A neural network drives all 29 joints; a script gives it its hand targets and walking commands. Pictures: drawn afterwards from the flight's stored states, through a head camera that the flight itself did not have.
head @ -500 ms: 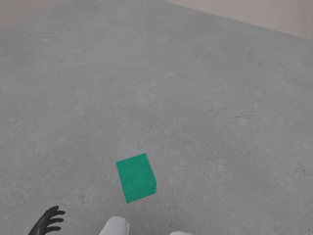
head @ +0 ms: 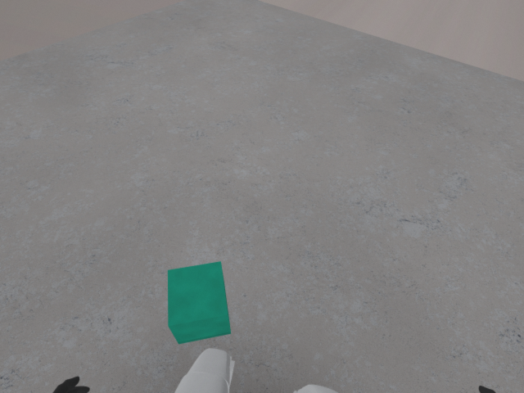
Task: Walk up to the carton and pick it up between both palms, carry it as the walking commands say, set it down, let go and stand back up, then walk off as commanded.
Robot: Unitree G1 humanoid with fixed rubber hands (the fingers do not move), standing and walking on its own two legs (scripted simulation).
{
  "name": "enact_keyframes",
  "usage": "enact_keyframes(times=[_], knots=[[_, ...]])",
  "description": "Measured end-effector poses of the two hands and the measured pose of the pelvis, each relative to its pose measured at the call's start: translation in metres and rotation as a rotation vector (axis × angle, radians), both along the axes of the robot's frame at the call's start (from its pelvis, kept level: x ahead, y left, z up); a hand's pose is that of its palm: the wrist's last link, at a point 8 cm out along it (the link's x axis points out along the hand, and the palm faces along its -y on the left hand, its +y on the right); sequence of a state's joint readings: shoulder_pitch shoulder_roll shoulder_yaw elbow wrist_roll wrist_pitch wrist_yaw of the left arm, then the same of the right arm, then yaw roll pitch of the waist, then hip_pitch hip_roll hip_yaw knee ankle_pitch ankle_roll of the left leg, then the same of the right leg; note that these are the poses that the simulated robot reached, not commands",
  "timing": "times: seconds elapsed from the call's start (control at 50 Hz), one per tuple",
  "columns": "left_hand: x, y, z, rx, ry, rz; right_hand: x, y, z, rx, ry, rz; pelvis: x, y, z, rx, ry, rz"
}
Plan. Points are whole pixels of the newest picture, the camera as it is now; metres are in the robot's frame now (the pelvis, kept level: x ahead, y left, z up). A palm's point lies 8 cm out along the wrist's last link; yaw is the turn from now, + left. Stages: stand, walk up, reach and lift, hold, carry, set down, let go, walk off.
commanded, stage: walk up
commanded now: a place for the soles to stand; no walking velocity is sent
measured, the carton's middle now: (199, 302) +0.49 +0.26 -0.62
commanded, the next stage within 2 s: none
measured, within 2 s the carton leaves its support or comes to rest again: neither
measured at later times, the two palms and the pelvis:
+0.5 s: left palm out of the picture +0.10 +0.28 -0.04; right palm (489, 376) +0.20 -0.36 -0.11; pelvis +0.04 -0.06 +0.01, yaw +3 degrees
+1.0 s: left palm out of the picture +0.05 +0.38 -0.07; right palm out of the picture +0.16 -0.26 -0.09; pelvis +0.01 +0.04 +0.01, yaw +8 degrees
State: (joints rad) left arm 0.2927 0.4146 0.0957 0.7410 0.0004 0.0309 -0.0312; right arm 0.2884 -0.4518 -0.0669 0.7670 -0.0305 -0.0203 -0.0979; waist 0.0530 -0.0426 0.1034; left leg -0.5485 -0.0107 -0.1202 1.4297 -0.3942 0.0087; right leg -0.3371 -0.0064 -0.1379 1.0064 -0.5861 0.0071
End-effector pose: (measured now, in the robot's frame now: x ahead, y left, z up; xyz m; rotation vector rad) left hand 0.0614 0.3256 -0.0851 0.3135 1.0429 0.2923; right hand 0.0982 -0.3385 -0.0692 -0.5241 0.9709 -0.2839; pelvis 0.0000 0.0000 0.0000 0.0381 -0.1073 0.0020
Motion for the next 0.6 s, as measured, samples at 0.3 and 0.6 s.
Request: enact_keyframes(times=[0.3,0.6], knots=[[-0.003,-0.012,0.035,0.121,0.138,0.070,0.066,-0.011,-0.004,0.108,0.060,0.050,0.039,-0.026,0.023,-0.004,0.055,0.033],[0.032,-0.037,0.076,0.223,0.035,0.082,0.076,-0.015,-0.038,0.260,0.122,0.064,0.046,-0.057,0.028,0.023,0.055,0.061]])
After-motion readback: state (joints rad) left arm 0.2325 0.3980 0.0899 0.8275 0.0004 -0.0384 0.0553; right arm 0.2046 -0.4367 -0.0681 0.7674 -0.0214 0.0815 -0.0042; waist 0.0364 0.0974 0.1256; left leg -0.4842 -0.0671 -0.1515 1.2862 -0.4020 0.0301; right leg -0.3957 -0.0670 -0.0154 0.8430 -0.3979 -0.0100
